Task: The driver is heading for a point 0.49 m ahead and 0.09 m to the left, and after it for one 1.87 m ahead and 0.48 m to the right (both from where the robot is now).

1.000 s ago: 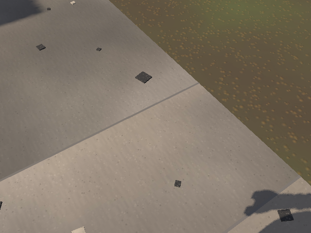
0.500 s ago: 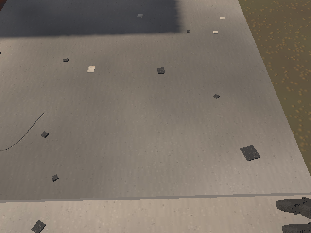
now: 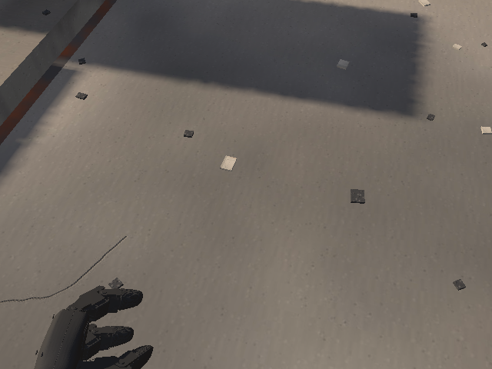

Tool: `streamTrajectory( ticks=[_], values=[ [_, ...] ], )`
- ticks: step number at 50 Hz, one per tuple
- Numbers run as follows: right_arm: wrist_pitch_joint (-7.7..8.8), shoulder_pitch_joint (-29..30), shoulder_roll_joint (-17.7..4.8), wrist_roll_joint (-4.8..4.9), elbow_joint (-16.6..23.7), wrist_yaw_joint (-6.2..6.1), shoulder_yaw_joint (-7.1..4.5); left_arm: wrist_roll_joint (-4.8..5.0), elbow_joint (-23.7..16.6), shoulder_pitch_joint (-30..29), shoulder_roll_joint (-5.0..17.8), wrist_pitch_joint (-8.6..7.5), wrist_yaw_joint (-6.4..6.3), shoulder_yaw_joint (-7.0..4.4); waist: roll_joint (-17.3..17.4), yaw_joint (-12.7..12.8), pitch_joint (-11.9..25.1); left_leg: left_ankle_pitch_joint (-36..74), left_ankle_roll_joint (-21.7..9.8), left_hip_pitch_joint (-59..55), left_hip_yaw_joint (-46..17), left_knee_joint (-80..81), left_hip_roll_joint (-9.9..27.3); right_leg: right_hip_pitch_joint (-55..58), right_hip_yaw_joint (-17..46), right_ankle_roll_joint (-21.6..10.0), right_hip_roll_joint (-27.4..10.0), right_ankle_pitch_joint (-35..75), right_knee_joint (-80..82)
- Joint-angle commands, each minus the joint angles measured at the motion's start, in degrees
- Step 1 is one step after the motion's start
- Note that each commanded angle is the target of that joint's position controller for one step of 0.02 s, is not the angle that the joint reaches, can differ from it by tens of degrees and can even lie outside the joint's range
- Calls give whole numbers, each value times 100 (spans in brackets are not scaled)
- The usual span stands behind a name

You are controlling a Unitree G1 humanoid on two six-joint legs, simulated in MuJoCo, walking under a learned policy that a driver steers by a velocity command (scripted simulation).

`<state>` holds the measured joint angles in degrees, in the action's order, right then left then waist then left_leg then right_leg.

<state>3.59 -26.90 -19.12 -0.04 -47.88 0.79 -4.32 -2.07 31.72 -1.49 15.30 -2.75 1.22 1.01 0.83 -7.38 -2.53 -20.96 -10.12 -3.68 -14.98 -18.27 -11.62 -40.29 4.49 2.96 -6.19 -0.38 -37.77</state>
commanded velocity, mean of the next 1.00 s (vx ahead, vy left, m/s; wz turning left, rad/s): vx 0.54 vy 0.00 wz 0.26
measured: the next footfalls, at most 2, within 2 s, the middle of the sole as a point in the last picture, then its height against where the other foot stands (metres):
right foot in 0.08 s outside the picture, level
left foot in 0.50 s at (181, 318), level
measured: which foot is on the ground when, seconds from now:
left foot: down 0.00-0.06, up 0.08-0.48, down 0.50-1.00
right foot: up 0.00-0.06, down 0.08-0.50, up 0.52-0.98, down 1.00-1.00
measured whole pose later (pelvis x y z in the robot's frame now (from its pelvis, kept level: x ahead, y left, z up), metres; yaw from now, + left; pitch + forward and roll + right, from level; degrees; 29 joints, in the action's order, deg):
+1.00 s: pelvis +0.66 +0.06 +0.00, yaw +14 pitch +2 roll +3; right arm -0.4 -7.0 -16.4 0.4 -47.5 -2.9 -3.0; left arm 1.0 39.7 9.6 16.3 -1.1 2.1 -2.6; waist -2.0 -0.5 -1.5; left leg -21.3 -3.1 9.0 8.2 -28.1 -2.9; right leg -26.4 -2.2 -0.7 -2.6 -10.0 -35.8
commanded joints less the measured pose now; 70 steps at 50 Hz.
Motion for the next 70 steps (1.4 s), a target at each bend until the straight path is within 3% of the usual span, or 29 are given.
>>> streamTrajectory(
  ticks=[1,3,4,5,6,8,11,16,20,22,23,24,25,26,27,28,29,31,38,44,49,50,51,52,53,54,56,67,70],
  values=[
    [93,452,-1082,20,398,-46,-281,56,-201,304,762,-65,-72,-247,64,566,267,4389,-177,1403,-1046,-252,1115,2627,-332,-144,612,75,624],
    [110,831,-1392,-62,428,2,-335,88,227,2131,1271,-111,-240,-497,-9,1665,1234,5020,120,1709,-818,-2574,899,4646,-358,-267,636,-875,606],
    [189,1016,-796,-77,567,12,-172,-43,452,3352,1682,-139,-377,-665,-490,2119,1863,3321,197,2611,-389,-4477,559,5964,565,-430,-369,-2571,617],
    [169,479,77,150,866,-13,72,-271,439,3140,2007,-151,-358,-704,-2137,1426,2389,-953,345,4194,265,-6021,30,6762,3662,-859,-2098,-4229,1803],
    [99,675,-366,7,884,-72,104,-148,365,2420,1676,-107,-300,-731,-1936,1240,1918,-296,264,4792,581,-6366,573,6034,4581,-978,-2024,-5013,2335],
    [-53,1286,-615,-181,809,51,45,-92,410,1805,834,-61,-246,-550,-533,1120,678,495,334,4742,884,-5991,1164,4580,2596,-934,-1500,-3775,2269],
    [-233,1666,-117,-266,1074,301,180,-22,990,2245,488,-202,-162,-435,-550,900,96,527,393,4660,851,-5735,1485,3630,1133,-800,-1078,-2194,2532],
    [-246,2441,-55,-242,1541,396,344,32,1325,2197,660,-461,-18,-435,-521,572,-371,1579,458,4763,872,-4258,1376,3075,-467,-862,-819,-346,3254],
    [-55,3046,188,-294,1542,496,498,123,1652,2603,898,-488,-15,-419,-266,716,-594,2471,360,2996,2053,-2024,861,2954,-1420,-786,-540,3090,3364],
    [-9,2315,-47,-381,1195,411,421,184,1720,2679,1308,-418,-100,-494,-637,368,38,2141,232,2074,2134,-1623,448,3630,-1530,-692,-571,4751,2193],
    [51,1790,-485,149,1282,297,116,492,1538,2393,1947,-377,-279,-666,-1136,-162,784,2403,146,1280,1631,-1488,657,3969,-1302,-597,-675,5481,1245],
    [34,1071,-732,141,997,202,26,511,1477,2048,1814,-317,-353,-630,-961,-588,1133,3225,42,506,1403,-628,845,3875,-1401,-398,-507,5229,72],
    [-37,636,-1076,44,748,70,-53,275,1296,2323,1263,-303,-376,-492,-76,-339,1624,5077,4,-1165,456,-1141,1670,2541,-1285,-192,-2,960,-1794],
    [-74,904,-1356,-149,953,-25,-15,78,1345,3493,531,-349,-238,-262,1397,480,2852,8464,-1154,-3036,-1578,-1979,3266,828,-651,53,713,-3697,-4294],
    [-86,672,-926,-189,900,23,5,326,1514,3492,957,-416,-164,-334,466,81,3804,7860,-1622,-2957,-1861,-1537,3497,629,669,-15,724,-3752,-4840],
    [-59,1095,-823,-91,928,49,12,462,1296,2820,1082,-405,-177,-390,107,247,2816,6895,-1411,-1939,-1199,-1084,3132,485,406,-44,419,-3417,-4447],
    [10,1571,-589,84,884,69,58,397,1194,2402,994,-367,-256,-388,-314,515,1765,6088,-1078,-818,-687,-775,2774,292,62,0,157,-3058,-3861],
    [91,1908,-291,59,855,61,139,288,1246,2270,908,-233,-357,-427,-460,848,1035,5798,-820,717,-266,-254,2455,850,-4,105,-32,-2527,-3343],
    [70,2122,-228,-146,388,-87,122,275,1188,1871,436,-31,-317,-377,310,959,808,5374,-400,1960,1338,243,1938,1711,-234,140,103,-561,-1187],
    [-187,1963,-493,-46,204,-298,9,299,623,968,702,76,-100,-474,250,637,495,4307,-330,881,1343,3,2463,804,-318,-58,42,-732,-568],
    [-417,2080,-592,95,345,-429,-85,322,415,1238,691,115,148,-565,271,797,600,4824,65,458,1603,-1188,2584,1225,-761,-474,383,-1189,403],
    [-435,2041,-557,106,371,-457,-92,307,513,1718,844,91,130,-663,78,1018,827,4846,346,783,1892,-2024,2261,2073,-704,-691,567,-411,967],
    [-395,1998,-550,-40,532,-450,-89,265,505,2147,1455,85,26,-865,-844,1140,1052,3257,815,1966,2139,-3456,1616,3240,674,-1150,-103,2295,1196],
    [-326,1966,-151,-254,786,-352,30,76,418,2271,2000,84,-16,-961,-2166,902,1625,-1428,1232,4037,1781,-5050,310,4755,3065,-2447,-1370,4053,1367],
    [-271,1992,-389,-175,680,-240,8,65,240,2157,1482,83,-33,-853,-1326,1102,2247,-1618,1162,4180,634,-5680,574,5024,3123,-2485,-1375,3348,1446],
    [-259,2123,-468,-4,702,-190,-30,146,118,1738,1335,91,-76,-835,-869,964,1813,-1179,1138,4355,589,-5738,739,4607,2529,-2214,-1098,2781,1460],
    [-301,2343,-408,-50,694,-258,-47,383,-34,1270,1138,225,-195,-806,-141,777,1106,-517,1236,4418,668,-4995,981,3733,1962,-1769,-625,1640,1599],
    [-247,2515,-257,80,693,-208,-58,301,-321,1213,1327,562,-447,-948,-1143,834,1053,467,1475,2959,552,-2102,587,2810,2509,-1220,100,-17,1598],
    [-105,2128,-389,200,652,-110,-156,341,-420,980,1258,566,-403,-896,-1217,615,1011,634,1265,1634,713,-1071,734,1821,2817,-1108,343,-3253,1794]
  ],
)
